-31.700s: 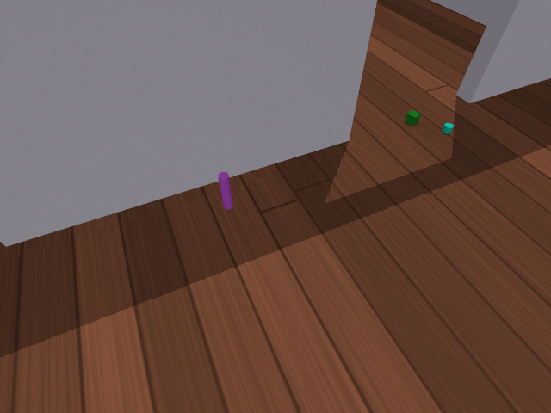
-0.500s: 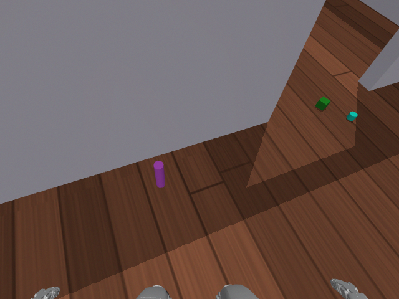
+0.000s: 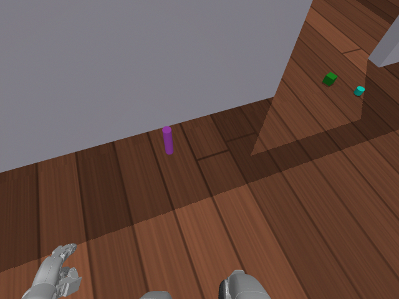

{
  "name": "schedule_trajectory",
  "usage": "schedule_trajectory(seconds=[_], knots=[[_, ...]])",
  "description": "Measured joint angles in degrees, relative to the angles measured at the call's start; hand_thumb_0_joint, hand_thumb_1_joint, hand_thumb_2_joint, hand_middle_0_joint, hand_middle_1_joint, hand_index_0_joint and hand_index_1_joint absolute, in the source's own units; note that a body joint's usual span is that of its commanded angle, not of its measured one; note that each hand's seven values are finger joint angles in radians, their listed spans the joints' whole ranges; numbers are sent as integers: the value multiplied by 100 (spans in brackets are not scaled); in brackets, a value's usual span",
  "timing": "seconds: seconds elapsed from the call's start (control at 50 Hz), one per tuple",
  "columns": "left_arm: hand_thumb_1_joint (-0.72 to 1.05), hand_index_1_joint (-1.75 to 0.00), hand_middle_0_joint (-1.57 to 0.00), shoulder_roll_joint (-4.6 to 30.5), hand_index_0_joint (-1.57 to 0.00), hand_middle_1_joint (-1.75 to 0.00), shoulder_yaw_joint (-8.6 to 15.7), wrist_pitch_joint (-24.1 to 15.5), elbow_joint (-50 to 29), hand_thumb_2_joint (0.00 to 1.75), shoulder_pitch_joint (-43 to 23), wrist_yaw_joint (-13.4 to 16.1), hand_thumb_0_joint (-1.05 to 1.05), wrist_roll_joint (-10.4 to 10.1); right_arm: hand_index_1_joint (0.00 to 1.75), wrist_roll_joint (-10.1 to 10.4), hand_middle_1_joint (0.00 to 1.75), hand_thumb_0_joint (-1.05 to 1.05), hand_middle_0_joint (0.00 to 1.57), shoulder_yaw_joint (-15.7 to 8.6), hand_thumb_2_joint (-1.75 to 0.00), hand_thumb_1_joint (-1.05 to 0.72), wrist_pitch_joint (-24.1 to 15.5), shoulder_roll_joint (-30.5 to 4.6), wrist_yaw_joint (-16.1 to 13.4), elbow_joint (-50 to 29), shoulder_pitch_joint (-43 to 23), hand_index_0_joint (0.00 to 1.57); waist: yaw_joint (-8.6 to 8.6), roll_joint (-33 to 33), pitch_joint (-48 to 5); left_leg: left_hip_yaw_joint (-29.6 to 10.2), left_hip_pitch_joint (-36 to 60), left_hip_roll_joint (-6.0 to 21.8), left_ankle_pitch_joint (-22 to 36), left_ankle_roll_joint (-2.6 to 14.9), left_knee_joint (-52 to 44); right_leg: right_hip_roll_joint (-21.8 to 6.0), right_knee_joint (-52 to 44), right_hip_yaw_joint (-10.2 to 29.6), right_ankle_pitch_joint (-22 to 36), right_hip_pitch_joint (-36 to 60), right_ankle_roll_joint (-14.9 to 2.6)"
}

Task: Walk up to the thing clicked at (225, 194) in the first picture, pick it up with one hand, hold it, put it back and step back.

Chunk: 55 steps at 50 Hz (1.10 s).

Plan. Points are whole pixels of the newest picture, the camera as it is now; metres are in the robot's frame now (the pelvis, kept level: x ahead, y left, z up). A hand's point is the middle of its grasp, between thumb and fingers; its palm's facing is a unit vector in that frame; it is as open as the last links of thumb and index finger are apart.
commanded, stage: step back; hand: left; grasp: from the side
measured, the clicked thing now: (168, 141) +0.88 +0.18 -0.65
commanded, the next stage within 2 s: stand in 1.52 s
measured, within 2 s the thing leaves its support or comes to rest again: neither
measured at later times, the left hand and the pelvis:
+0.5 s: hand out of the picture -0.10 +0.22 -0.13, palm faces -0.05 -0.91 -0.42, open 7.4 cm; pelvis -0.16 -0.05 +0.01, yaw -4 degrees
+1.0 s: hand out of the picture -0.11 +0.22 -0.13, palm faces +0.00 -0.92 -0.39, open 7.4 cm; pelvis -0.18 -0.05 +0.01, yaw +0 degrees
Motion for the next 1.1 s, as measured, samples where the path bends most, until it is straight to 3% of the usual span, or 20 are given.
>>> schedule_trajectory(seconds=[0.02, 0.06, 0.1, 0.16, 0.24, 0.32, 0.36, 0.4, 0.44, 0.52, 0.64, 0.66, 0.7, 0.72, 0.78, 0.86, 0.94, 1.0, 1.04, 1.1], knots=[[90, -30, -21, 8, -21, -30, 6, 37, 20, 90, -11, 8, 0, -26, 30, -34, 30, 1, 21, 33, -90, -90, 5, 62, 38, -4, -12, 20, 48, -98, 18, 70, -23, -4, 48, 25, 10, 95, 214, 171, -422, -86, -39], [90, -30, -20, -75, -21, -30, -26, 115, 139, 90, 28, 19, 0, -29, 30, -69, 30, 1, 21, 79, -90, -90, -5, 64, 97, -52, -3, 20, -83, 63, -65, -82, -172, 190, 133, 48, 78, 542, 1116, 372, -1361, -263, -25], [90, -30, -20, -119, -21, -30, -59, 168, 241, 90, 85, -16, 0, -59, 30, -97, 30, 1, 21, 88, -90, -90, -26, 62, 75, -84, -8, 21, -156, 180, -160, -208, -241, 346, 335, 34, -84, 887, 2086, 598, -1559, -363, -28], [90, -30, -21, -114, -21, -30, -54, 129, 271, 90, 269, -55, 1, -87, 30, -76, 30, 1, 21, 81, -90, -90, -37, 23, 38, -168, -117, 21, -45, 190, -306, -143, -396, 503, 623, -14, -322, 1044, 2869, 836, -1437, -334, 19], [90, -30, -21, -40, -21, -30, -21, 82, 362, 90, 445, -58, 0, -56, 30, -59, 30, 0, 21, 24, -90, -90, -47, -80, 24, -404, -408, 21, 66, 197, -263, -52, -706, 656, 859, -64, -299, 801, 2181, 775, -1489, 218, 197], [90, -30, -21, 21, -21, -30, -47, -43, 553, 90, 593, -71, 1, -55, 30, -57, 30, 0, 21, 9, -90, -90, -13, -253, 54, -605, -747, 21, 179, 279, -192, 89, -1140, 840, 925, -188, 95, 410, 69, 408, -1124, 1025, 158], [90, -30, -20, -138, -21, -30, -50, -110, 782, 90, 554, -65, 1, -13, 30, -24, 30, 0, 21, -40, -90, -90, 58, -420, 68, -571, -904, 21, 106, 709, -66, -155, -1323, 1072, 911, -179, 401, 631, -368, 151, -919, 1246, 137], [90, -30, -21, -235, -21, -30, -107, -138, 844, 90, 693, -116, 1, 54, 30, 11, 30, 0, 21, -86, -90, -90, 159, -429, 36, -469, -834, 20, 81, 836, -200, -531, -1519, 822, 30, -101, 845, 644, -244, 46, -864, 1117, 75], [90, -30, -21, -230, -21, -30, -133, -135, 877, 90, 877, -128, 1, 80, 30, 45, 30, 0, 21, -82, -90, -90, 218, -347, 36, -331, -680, 20, 260, 600, -417, -609, -1633, 370, -552, -126, 1652, 441, -167, 253, -802, 930, 13], [90, -30, -21, -295, -21, -30, -124, -181, 973, 90, 978, -87, 1, 90, 30, 86, 30, 0, 21, -61, -90, -90, 155, -401, 74, -151, -324, 20, 208, 624, -655, -773, -1503, -18, -426, -139, 2518, 258, -446, 184, -503, 826, 34], [89, -30, -21, -172, -21, -30, -53, -366, 851, 90, 843, -111, 1, 131, 30, -3, 30, 0, 20, -56, -90, -90, 85, -344, 176, 287, 160, 20, 146, 759, -793, -387, -448, 304, -847, -222, 878, 203, -360, -237, -448, 635, 10], [89, -30, -21, -127, -21, -30, -50, -367, 838, 90, 811, -120, 1, 120, 30, -19, 30, 0, 20, -55, -90, -90, 64, -302, 200, 365, 206, 20, 137, 715, -800, -293, -222, 327, -780, -178, 369, 154, -292, -290, -470, 602, 32], [90, -30, -21, 10, -21, -30, -30, -327, 877, 90, 780, -105, 1, 95, 30, -61, 30, 1, 20, -66, -90, -90, 3, -94, 233, 521, 173, 20, 213, 326, -670, -80, 77, 106, 9, -54, -138, -70, -114, -91, -530, 602, 22], [90, -30, -21, 28, -21, -30, -30, -300, 932, 90, 832, -88, 1, 60, 30, -86, 30, 1, 20, -62, -90, -90, -43, -24, 251, 531, 201, 20, 225, 226, -703, -6, 154, 64, 105, -11, -245, -58, 23, 27, -752, 563, -5], [90, -30, -21, -8, -21, -30, -80, -257, 1187, 90, 921, -117, 1, 10, 30, -100, 30, 1, 21, -38, -90, -90, -154, 27, 307, 487, 348, 20, 5, 344, -921, -163, 197, 192, 159, 146, -395, 219, 595, 14, -1293, 385, -47], [90, -30, -21, 48, -21, -30, -79, -357, 1256, 90, 947, -183, 1, -36, 30, -102, 30, 1, 21, -24, -90, -90, -240, 73, 296, 454, 333, 21, -22, 273, -915, -135, 375, 286, 343, 26, -720, 213, 469, -32, -1028, 329, -51], [90, -30, -21, 16, -21, -30, -71, -438, 1345, 90, 887, -193, 1, -32, 30, -74, 30, 0, 21, -53, -90, -90, -211, -16, 313, 387, 246, 21, -67, 327, -862, -126, 358, 382, 207, -40, -563, 261, -404, -157, -790, 623, -37], [90, -30, -21, -116, -21, -30, -71, -546, 1410, 90, 818, -147, 1, 5, 30, -5, 30, 0, 21, -71, -90, -90, -117, -160, 278, 368, 173, 21, -60, 604, -798, -211, 215, 596, -154, -116, -9, 477, -955, -319, 122, 913, -54], [90, -30, -21, -218, -21, -30, -93, -615, 1399, 90, 794, -123, 1, 52, 30, 22, 30, 0, 21, -72, -90, -90, -61, -188, 223, 402, 161, 20, -31, 723, -845, -449, -51, 513, -582, -64, 609, 524, -859, -416, 17, 907, -78], [90, -30, -21, -311, -21, -30, -134, -641, 1355, 90, 750, -132, 1, 55, 30, 22, 30, 0, 20, -56, -90, -90, -65, -192, 206, 442, 117, 20, 80, 655, -841, -381, -441, 326, -934, -50, 1323, 381, -834, -384, -109, 949, -140]])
